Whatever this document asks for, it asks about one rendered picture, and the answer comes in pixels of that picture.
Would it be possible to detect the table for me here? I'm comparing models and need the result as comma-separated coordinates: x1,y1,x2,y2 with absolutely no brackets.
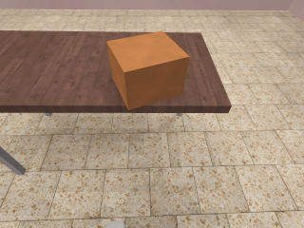
0,30,232,176

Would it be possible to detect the carton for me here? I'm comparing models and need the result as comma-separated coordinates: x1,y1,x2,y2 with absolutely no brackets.
106,31,190,110

